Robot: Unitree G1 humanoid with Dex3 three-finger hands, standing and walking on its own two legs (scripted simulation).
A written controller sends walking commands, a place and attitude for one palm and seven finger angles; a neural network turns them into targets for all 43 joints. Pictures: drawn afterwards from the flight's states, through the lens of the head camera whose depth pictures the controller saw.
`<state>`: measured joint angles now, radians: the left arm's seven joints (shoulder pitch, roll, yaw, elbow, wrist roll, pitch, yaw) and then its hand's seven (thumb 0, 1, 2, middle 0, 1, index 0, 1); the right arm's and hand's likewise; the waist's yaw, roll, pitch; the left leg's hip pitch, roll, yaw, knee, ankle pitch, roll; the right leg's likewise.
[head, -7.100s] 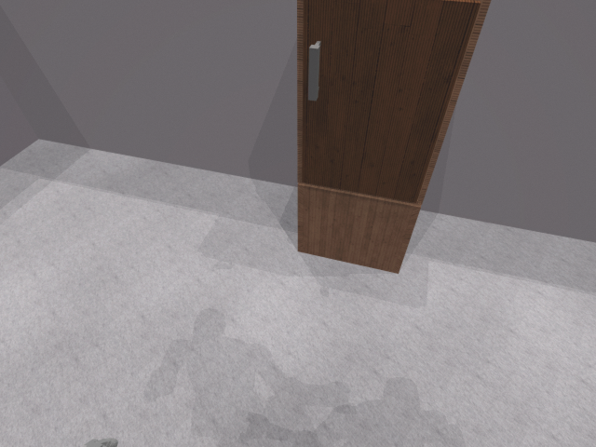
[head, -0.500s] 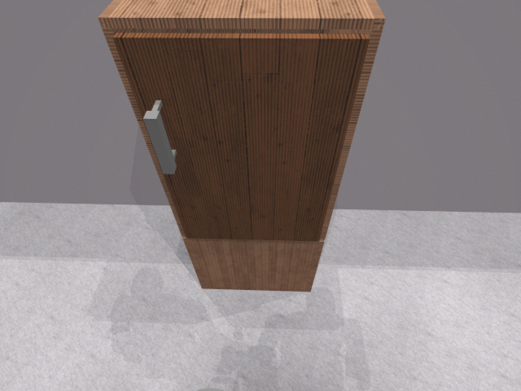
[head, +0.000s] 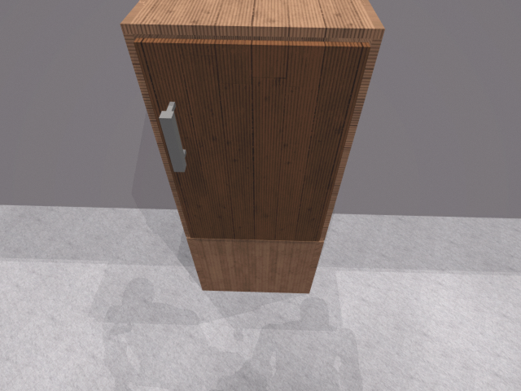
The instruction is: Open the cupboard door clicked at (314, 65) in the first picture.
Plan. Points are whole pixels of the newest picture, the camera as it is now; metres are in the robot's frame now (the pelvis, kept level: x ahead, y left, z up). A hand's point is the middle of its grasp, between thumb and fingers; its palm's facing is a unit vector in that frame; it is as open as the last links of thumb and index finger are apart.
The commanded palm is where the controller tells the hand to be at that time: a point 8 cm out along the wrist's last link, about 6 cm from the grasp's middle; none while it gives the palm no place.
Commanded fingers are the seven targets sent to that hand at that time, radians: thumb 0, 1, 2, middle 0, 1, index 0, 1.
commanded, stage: look again from close up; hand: left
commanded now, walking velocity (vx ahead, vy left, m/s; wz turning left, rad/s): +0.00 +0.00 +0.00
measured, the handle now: (176, 137) +0.56 +0.21 +0.07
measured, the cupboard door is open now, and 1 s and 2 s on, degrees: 0 0 0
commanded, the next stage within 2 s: raise the hand with hooked fingers in 0.54 s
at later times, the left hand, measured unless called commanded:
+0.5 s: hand out of the picture +0.02 +0.18 -0.17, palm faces +0.01 -0.98 -0.22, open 7.4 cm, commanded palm none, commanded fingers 0.00 0.90 0.90 -0.20 -0.30 -0.20 -0.30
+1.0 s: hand (151, 359) +0.17 +0.18 -0.03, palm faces +0.01 -1.00 -0.01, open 8.3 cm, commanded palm +0.13 +0.25 -0.04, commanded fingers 0.00 0.46 0.71 -0.23 -0.58 -0.23 -0.58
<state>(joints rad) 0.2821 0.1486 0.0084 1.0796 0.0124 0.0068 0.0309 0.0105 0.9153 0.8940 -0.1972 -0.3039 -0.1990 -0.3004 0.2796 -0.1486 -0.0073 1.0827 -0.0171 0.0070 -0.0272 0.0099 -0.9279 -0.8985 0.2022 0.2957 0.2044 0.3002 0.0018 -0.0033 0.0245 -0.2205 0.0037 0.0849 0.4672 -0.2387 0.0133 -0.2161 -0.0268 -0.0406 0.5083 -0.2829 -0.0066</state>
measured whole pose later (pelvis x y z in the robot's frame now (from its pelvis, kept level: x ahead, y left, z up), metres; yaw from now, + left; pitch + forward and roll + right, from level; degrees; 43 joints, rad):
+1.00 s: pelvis -0.02 -0.02 -0.07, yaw +1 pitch +11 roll +1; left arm 0.40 0.20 0.18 0.16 -0.28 -0.52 -0.37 0.01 0.68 0.80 -0.22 -0.45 -0.22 -0.45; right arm 0.12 -0.27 -0.08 0.54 0.02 -0.26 -0.01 0.01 -0.91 -0.90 0.20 0.30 0.20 0.30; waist 0.01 -0.03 -0.14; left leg -0.76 0.04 0.04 1.03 -0.46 -0.01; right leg -0.73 -0.02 -0.07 1.05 -0.51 -0.04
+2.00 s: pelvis -0.01 +0.01 -0.03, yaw +3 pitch +5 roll -2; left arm 0.06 0.38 0.36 0.24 -0.35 -0.18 -0.43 0.00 -0.45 0.32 -0.30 -1.17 -0.30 -1.17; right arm 0.24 -0.25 0.07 0.56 0.04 -0.23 -0.08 0.01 -0.90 -0.90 0.21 0.30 0.21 0.30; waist 0.02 0.03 -0.07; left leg -0.54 0.03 0.02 0.83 -0.38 0.03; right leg -0.47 -0.02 -0.10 0.76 -0.39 0.00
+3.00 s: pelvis -0.02 -0.01 -0.02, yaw +2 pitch +4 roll -1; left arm -0.20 0.44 0.42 0.51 -0.33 -0.15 -0.49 -0.01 -0.50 0.29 -0.30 -1.21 -0.30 -1.20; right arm 0.26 -0.28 0.06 0.59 0.06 -0.19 -0.11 0.01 -0.90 -0.90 0.21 0.30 0.21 0.30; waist 0.01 0.03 -0.04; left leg -0.48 0.04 0.02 0.74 -0.33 0.00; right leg -0.42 0.00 -0.10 0.70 -0.35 -0.02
